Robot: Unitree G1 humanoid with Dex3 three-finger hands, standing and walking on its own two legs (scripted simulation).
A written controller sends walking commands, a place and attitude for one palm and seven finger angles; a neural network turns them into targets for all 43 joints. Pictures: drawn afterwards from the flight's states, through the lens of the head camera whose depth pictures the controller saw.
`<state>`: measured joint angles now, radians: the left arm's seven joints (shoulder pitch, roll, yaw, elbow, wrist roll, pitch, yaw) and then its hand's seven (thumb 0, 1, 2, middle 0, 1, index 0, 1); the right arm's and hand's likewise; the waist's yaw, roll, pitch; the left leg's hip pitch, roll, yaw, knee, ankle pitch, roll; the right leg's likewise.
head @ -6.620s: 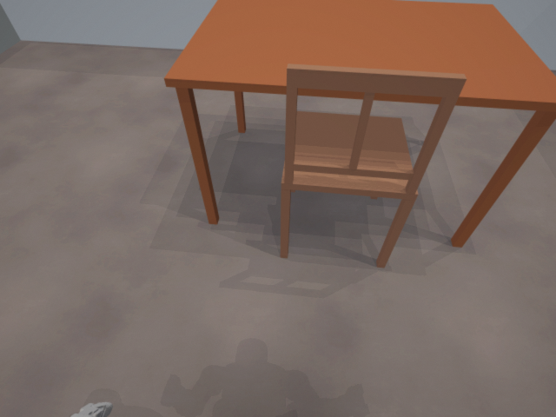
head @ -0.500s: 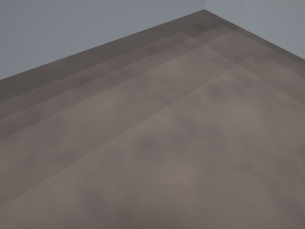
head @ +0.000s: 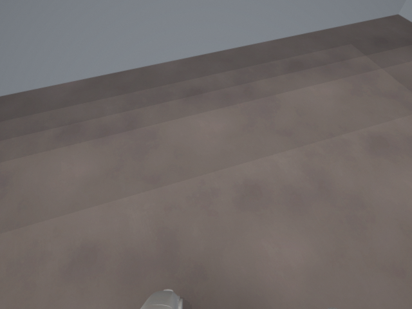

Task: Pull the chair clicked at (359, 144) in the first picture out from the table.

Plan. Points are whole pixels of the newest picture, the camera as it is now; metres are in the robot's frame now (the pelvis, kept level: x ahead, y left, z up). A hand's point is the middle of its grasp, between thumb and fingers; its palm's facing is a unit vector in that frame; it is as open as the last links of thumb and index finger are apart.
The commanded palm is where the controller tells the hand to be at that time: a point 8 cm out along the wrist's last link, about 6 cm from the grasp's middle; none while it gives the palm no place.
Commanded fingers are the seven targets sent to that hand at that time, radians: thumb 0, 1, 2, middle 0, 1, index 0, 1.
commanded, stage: turn to face it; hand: left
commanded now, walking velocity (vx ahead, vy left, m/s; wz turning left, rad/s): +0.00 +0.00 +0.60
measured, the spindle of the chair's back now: out of the picture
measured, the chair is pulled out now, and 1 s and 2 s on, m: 0.00 0.00 0.00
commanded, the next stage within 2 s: none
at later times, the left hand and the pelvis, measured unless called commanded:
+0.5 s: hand out of the picture +0.07 +0.24 -0.15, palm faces +0.31 -0.91 -0.29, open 7.4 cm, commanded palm none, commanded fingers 0.00 0.90 0.90 -0.20 -0.30 -0.20 -0.30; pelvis +0.02 +0.00 -0.01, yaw +17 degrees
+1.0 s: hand out of the picture -0.08 +0.20 -0.19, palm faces +0.62 -0.74 -0.25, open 7.4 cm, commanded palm none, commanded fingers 0.00 0.90 0.90 -0.20 -0.30 -0.20 -0.30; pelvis +0.02 +0.01 -0.02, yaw +37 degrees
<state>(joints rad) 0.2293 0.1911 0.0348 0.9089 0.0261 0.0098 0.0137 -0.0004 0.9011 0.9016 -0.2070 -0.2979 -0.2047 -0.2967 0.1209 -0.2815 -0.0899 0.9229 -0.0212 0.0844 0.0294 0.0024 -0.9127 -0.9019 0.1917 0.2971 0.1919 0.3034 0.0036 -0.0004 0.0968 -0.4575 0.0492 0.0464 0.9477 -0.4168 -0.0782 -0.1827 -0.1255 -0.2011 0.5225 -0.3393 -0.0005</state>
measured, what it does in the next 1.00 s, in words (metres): steps on the spot, turning left: left foot, then right foot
